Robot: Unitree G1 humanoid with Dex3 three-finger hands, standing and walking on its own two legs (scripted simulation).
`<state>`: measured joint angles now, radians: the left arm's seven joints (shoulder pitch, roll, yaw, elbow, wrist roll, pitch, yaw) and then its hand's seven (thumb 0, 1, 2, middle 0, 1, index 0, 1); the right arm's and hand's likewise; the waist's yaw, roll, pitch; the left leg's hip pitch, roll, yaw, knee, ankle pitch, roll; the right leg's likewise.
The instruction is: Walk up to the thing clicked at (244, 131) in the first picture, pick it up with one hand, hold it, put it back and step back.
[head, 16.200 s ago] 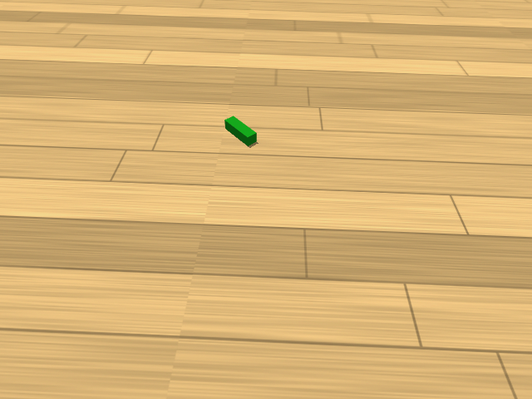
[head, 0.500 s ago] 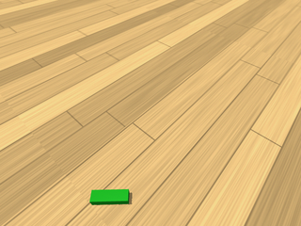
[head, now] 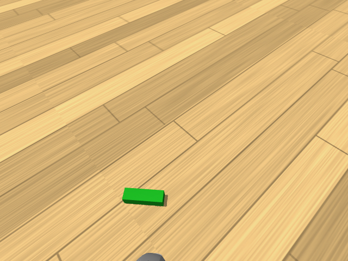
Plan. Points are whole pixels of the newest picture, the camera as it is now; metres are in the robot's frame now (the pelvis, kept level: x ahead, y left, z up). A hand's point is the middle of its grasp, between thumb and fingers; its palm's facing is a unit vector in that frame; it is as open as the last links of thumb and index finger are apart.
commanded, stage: walk up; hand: left
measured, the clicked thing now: (144, 196) +0.51 +0.26 -0.73
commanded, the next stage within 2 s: none
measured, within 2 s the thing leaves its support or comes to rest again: neither
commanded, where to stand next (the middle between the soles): +0.12 +0.04 m, yaw -3 degrees
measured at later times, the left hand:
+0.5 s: hand out of the picture +0.11 +0.29 -0.15, palm faces -0.03 -0.92 -0.39, open 7.4 cm
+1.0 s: hand out of the picture +0.09 +0.29 -0.15, palm faces -0.07 -0.94 -0.34, open 7.4 cm
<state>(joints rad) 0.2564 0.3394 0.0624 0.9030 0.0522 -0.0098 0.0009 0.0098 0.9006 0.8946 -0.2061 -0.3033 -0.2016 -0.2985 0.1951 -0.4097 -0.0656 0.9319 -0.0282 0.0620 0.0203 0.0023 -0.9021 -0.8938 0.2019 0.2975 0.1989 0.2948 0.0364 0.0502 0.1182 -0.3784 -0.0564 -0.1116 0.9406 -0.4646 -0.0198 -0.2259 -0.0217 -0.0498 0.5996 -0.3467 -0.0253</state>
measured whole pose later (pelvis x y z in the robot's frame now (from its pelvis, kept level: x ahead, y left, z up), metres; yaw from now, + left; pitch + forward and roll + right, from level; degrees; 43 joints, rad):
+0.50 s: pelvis +0.02 +0.02 -0.01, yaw +0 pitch -5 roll -1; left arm 0.20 0.39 0.04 0.91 0.02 -0.02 -0.01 0.01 0.90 0.90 -0.20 -0.30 -0.20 -0.30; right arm 0.20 -0.39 -0.04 0.86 0.01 0.02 -0.01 0.00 -0.90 -0.89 0.20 0.30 0.20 0.30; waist -0.01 0.02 0.14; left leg -0.22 0.03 -0.01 0.76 -0.47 0.01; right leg -0.33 0.01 0.00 0.64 -0.22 -0.01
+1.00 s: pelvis +0.00 +0.03 +0.01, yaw -3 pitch -3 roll +0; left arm 0.13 0.37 0.02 1.06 0.01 0.01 -0.02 0.01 0.90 0.90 -0.20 -0.30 -0.20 -0.30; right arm 0.17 -0.36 -0.02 1.04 -0.02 0.00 0.01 0.00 -0.90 -0.89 0.20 0.30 0.20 0.30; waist 0.00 -0.01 0.10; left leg -0.16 0.01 0.03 0.52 -0.30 0.00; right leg -0.27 0.01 0.07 0.50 -0.18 0.01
